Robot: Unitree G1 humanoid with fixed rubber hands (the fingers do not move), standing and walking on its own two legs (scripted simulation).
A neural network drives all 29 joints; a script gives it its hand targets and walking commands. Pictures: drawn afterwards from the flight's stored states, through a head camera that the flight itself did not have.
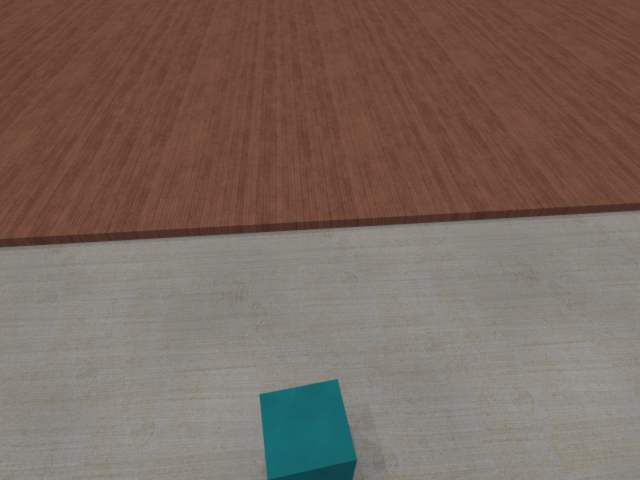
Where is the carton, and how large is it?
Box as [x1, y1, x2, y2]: [259, 379, 356, 479]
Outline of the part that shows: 337,379 259,394 267,479 352,479 356,457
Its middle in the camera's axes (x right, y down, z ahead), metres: -0.03 +0.54 +1.05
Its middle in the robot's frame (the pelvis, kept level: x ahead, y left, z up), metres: +0.40 +0.05 -0.66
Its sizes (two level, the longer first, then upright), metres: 0.210 0.200 0.250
